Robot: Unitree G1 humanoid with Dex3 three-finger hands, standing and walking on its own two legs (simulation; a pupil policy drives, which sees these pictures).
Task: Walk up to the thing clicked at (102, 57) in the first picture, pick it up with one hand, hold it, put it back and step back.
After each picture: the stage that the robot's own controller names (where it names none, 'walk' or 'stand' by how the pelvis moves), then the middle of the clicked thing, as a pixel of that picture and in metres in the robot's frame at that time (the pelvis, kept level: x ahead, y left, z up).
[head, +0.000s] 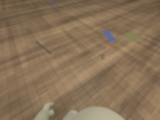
stand; (102, 55) +1.25 -0.24 -0.72
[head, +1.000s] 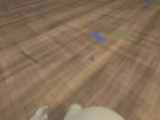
walk; (92, 57) +1.15 +0.05 -0.70
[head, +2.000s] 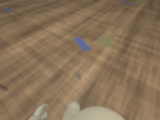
walk; (78, 75) +0.69 +0.21 -0.70
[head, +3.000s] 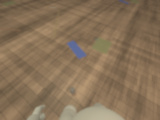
walk; (72, 90) +0.40 +0.18 -0.71
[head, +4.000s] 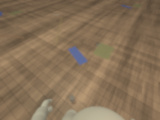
stand; (72, 98) +0.33 +0.20 -0.71
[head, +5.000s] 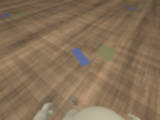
stand; (74, 99) +0.33 +0.19 -0.72
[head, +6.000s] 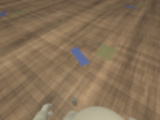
stand; (73, 100) +0.31 +0.19 -0.73
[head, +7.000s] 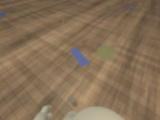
stand; (73, 101) +0.31 +0.19 -0.73
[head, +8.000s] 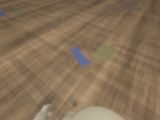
stand; (73, 101) +0.30 +0.18 -0.73
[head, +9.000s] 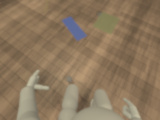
go down; (69, 79) +0.34 +0.20 -0.55
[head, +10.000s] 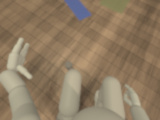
go down; (69, 66) +0.39 +0.23 -0.33
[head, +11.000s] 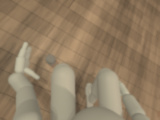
close in; (51, 60) +0.36 +0.27 -0.24
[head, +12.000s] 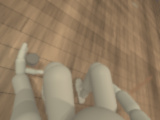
close; (32, 60) +0.36 +0.28 -0.21
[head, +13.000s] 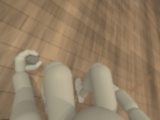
lift; (32, 59) +0.35 +0.28 -0.22
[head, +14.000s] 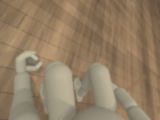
lift; (32, 60) +0.34 +0.28 -0.22
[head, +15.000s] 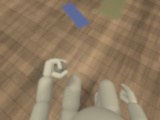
lift; (61, 69) +0.31 +0.21 -0.02
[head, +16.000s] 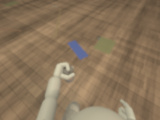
hold; (68, 74) +0.31 +0.16 +0.00
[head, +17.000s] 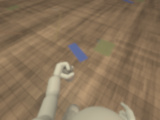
hold; (68, 73) +0.32 +0.17 +0.00
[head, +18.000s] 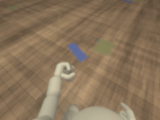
hold; (69, 73) +0.32 +0.17 +0.00
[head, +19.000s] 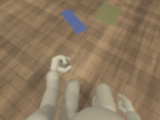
crouch; (65, 65) +0.36 +0.19 -0.08
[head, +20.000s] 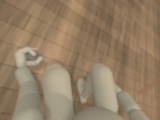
lower; (33, 57) +0.37 +0.28 -0.22
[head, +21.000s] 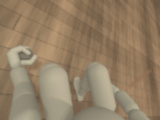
lower; (26, 57) +0.38 +0.29 -0.22
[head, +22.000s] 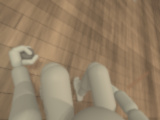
lower; (28, 56) +0.38 +0.29 -0.22
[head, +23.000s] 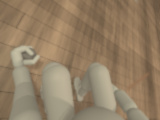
lower; (29, 56) +0.37 +0.29 -0.22
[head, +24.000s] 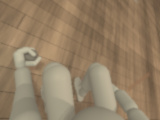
loosen; (31, 57) +0.36 +0.29 -0.22
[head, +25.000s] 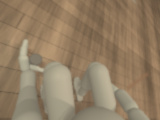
withdraw; (35, 60) +0.35 +0.25 -0.22
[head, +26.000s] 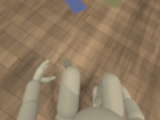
walk; (68, 64) +0.38 +0.21 -0.30
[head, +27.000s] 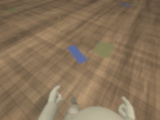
stand; (73, 101) +0.30 +0.15 -0.65
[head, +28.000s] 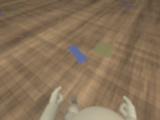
stand; (73, 99) +0.32 +0.18 -0.67
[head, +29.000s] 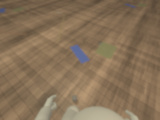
stand; (74, 98) +0.32 +0.16 -0.69
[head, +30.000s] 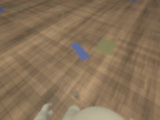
walk; (76, 94) +0.35 +0.16 -0.72
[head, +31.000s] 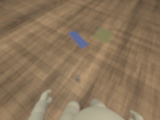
walk; (77, 78) +0.51 +0.13 -0.71
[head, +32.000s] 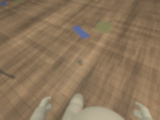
walk; (79, 61) +0.84 +0.24 -0.69
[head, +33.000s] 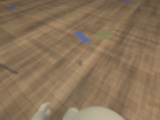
stand; (80, 62) +0.97 +0.19 -0.71
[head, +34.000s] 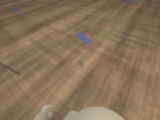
stand; (81, 63) +0.97 +0.19 -0.73
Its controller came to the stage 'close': yes
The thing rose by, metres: 0.71
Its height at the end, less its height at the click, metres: +0.00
